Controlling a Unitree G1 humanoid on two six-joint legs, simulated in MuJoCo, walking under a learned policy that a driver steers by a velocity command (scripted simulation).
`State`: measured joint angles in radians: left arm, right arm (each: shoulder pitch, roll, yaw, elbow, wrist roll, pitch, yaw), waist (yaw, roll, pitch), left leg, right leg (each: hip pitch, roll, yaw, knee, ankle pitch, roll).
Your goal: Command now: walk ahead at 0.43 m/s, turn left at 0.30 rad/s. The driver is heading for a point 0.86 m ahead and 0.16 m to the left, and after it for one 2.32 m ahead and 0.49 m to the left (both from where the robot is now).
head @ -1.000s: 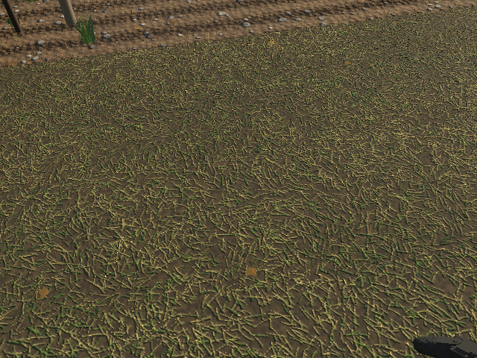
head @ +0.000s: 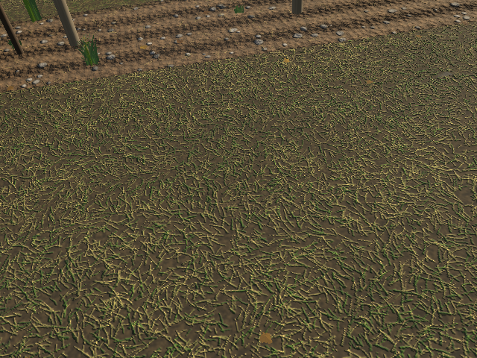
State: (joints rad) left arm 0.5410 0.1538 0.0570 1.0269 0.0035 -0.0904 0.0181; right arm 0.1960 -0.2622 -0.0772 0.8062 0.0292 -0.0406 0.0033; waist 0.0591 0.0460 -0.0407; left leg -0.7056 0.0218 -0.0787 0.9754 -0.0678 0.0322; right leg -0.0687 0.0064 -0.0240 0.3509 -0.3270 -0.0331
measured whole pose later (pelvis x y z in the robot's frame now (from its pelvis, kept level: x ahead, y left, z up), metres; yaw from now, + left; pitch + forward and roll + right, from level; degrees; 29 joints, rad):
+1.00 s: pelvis +0.63 +0.03 -0.18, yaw +23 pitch +4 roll +1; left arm 0.18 0.26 0.04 0.77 0.00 -0.10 -0.06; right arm 0.45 -0.27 -0.04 0.84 0.05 -0.05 -0.02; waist -0.06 0.01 -0.02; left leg -0.40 -0.07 -0.23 1.82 -0.78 -0.02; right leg -0.44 0.00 0.01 0.59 -0.23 -0.02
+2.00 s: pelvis +1.14 +0.16 -0.19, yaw +22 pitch +2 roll +0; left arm 0.31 0.25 0.06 0.82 -0.02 -0.10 -0.06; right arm 0.29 -0.27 -0.06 0.79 0.04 -0.07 0.01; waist 0.01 0.02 -0.06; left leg -0.51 -0.02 -0.07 1.27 -0.44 0.09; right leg -0.34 0.01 -0.04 0.70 -0.37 -0.05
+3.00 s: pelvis +1.44 +0.28 -0.33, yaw +9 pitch +3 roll +2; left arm 0.17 0.28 0.08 0.65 0.01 0.03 0.00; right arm 0.11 -0.30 -0.10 0.76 -0.01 0.04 -0.02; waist 0.00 0.03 0.02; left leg -0.51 -0.01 0.01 1.06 -0.51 -0.05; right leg -0.34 0.03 0.04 0.57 -0.29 -0.05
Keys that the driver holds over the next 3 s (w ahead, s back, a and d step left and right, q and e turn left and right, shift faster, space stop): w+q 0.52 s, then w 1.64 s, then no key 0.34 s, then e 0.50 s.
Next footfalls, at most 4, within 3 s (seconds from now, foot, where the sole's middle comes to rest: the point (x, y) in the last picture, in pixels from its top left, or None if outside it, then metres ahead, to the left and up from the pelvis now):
0.24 left None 0.31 0.14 -0.78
0.92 right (287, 307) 0.76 -0.02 -0.94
1.42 left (212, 248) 0.99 0.25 -0.94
1.86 right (263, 203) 1.20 0.07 -0.94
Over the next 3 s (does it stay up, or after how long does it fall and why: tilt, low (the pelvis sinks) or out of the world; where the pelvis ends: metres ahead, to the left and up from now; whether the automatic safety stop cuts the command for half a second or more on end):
stays up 1.44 0.28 -0.33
